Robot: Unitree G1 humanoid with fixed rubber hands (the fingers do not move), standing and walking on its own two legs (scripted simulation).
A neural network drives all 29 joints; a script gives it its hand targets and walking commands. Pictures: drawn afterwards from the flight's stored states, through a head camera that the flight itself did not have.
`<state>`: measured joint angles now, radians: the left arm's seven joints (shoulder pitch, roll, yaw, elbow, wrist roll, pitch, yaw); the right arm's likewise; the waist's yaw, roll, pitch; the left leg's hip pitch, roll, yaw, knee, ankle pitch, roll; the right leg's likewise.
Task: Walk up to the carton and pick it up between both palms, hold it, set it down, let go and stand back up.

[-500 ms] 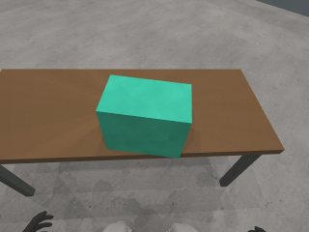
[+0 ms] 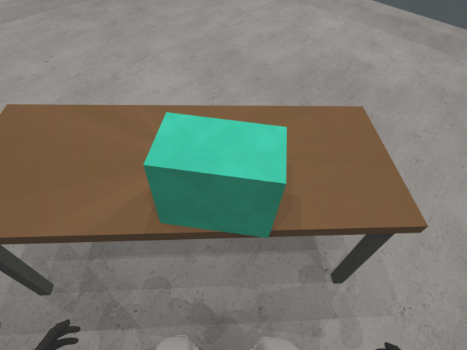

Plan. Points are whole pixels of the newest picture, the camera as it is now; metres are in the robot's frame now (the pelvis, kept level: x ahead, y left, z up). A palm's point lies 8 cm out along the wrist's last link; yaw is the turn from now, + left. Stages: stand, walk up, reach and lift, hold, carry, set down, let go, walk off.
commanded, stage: walk up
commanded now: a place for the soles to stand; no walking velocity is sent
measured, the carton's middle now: (219, 177) +0.50 +0.02 -0.07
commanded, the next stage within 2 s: reach and lift in 0.30 s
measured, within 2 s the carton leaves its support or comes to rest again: neither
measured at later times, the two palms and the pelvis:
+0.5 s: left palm out of the picture +0.13 +0.29 -0.10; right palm out of the picture +0.11 -0.30 -0.09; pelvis +0.00 +0.01 -0.01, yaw +0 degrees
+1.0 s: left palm (74, 298) +0.22 +0.27 -0.05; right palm (400, 326) +0.16 -0.27 -0.03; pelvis +0.02 +0.00 +0.02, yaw +0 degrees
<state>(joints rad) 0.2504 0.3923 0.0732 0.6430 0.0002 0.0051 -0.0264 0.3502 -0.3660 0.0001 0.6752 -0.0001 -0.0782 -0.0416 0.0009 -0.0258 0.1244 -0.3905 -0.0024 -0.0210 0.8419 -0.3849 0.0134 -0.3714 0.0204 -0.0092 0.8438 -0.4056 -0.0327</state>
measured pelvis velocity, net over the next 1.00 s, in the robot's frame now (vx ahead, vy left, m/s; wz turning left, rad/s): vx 0.02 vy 0.00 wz -0.01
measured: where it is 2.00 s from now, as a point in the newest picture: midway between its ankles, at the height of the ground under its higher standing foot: outside the picture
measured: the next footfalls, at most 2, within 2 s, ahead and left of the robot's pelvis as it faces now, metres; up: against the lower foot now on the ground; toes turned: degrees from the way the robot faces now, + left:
none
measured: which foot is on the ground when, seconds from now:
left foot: down 0.00-1.00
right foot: down 0.00-1.00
